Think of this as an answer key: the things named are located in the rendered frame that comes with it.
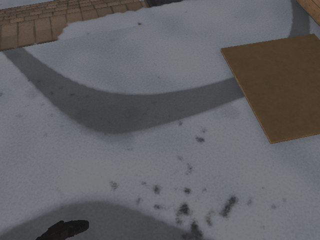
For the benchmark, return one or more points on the left robot hand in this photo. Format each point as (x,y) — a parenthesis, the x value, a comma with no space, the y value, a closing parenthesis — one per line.
(63,230)

